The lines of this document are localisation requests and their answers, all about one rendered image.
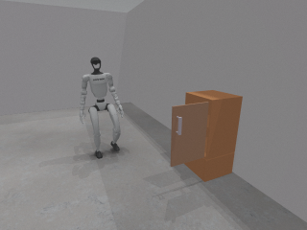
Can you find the left robot forearm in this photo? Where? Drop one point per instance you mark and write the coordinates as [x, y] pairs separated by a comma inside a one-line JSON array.
[[115, 97]]

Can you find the right robot forearm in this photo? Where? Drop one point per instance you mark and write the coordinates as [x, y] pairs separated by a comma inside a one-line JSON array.
[[82, 101]]

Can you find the cupboard door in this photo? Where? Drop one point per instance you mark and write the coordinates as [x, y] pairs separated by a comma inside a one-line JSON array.
[[190, 145]]

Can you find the robot right hand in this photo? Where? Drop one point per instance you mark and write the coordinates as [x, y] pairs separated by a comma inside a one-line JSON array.
[[81, 115]]

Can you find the right robot upper arm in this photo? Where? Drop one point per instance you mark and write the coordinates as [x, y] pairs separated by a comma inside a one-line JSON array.
[[85, 80]]

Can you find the robot left hand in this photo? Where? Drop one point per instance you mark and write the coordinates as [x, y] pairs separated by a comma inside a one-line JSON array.
[[121, 110]]

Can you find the robot right shin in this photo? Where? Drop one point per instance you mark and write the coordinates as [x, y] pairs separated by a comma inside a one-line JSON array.
[[97, 141]]

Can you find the robot torso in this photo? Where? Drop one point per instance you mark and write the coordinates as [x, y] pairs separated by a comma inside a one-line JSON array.
[[98, 86]]

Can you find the handle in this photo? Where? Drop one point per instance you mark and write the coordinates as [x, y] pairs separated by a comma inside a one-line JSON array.
[[179, 125]]

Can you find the left robot upper arm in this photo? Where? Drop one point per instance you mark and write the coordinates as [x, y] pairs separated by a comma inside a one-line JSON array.
[[110, 82]]

